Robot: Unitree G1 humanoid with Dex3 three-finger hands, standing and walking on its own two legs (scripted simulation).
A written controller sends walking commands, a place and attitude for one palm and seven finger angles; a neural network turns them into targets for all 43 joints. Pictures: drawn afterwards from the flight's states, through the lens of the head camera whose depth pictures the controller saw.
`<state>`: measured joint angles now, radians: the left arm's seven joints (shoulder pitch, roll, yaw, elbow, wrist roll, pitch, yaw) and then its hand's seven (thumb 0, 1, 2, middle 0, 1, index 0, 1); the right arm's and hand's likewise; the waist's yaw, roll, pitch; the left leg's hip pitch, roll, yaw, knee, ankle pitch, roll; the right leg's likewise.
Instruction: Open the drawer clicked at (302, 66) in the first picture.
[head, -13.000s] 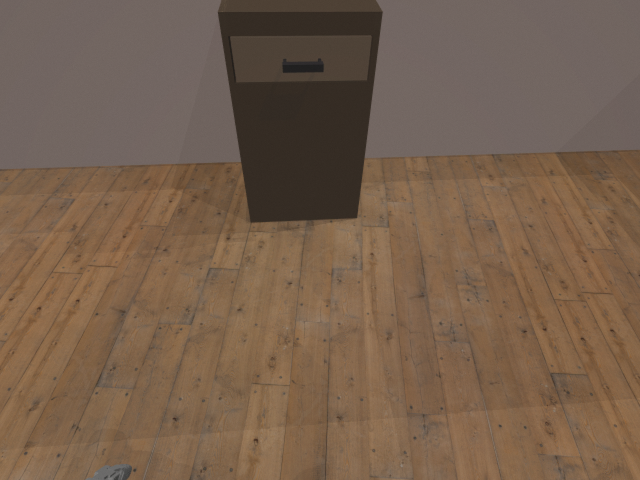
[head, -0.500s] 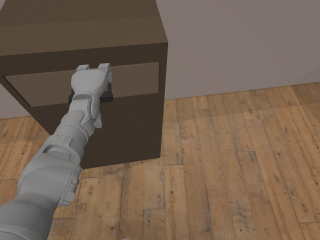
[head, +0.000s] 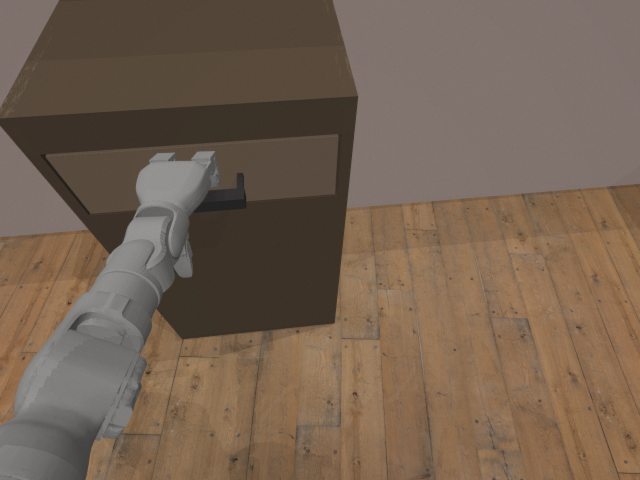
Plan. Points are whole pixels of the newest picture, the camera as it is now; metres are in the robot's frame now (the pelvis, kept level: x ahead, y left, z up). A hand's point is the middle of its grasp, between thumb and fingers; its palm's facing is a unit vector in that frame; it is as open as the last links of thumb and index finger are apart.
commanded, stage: move the hooked fingers above the handle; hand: left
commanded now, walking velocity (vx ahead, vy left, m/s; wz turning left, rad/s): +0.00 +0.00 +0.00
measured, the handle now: (205, 191) +0.56 +0.17 -0.02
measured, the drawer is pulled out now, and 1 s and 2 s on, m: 0.00 0.00 0.00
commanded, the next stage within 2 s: lower the fingers behind the handle in 1.76 s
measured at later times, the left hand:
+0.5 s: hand (196, 204) +0.48 +0.16 +0.03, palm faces -0.18 -0.03 -0.98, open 13.8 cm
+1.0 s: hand (214, 192) +0.50 +0.14 +0.04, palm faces -0.17 -0.04 -0.99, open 13.8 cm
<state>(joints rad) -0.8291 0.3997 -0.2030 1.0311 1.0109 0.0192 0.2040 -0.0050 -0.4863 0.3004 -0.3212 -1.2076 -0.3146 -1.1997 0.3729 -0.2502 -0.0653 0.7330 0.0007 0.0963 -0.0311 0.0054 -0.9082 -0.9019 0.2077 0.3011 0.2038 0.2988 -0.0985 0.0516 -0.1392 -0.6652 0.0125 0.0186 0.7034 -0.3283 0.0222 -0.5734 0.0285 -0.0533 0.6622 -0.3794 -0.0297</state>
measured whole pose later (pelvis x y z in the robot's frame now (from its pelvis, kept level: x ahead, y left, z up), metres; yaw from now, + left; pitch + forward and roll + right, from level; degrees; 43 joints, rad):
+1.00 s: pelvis -0.01 +0.01 -0.01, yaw -2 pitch +19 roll -1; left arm -1.01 0.37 -0.17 1.22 1.01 0.14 0.20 0.00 -0.49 0.30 -0.31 -1.20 -0.32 -1.22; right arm 0.35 -0.24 -0.03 0.73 0.00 0.10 -0.02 0.00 -0.91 -0.90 0.21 0.30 0.20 0.30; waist -0.18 0.06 -0.16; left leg -0.74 0.02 0.04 0.74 -0.34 0.03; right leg -0.65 0.03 -0.03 0.70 -0.38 -0.02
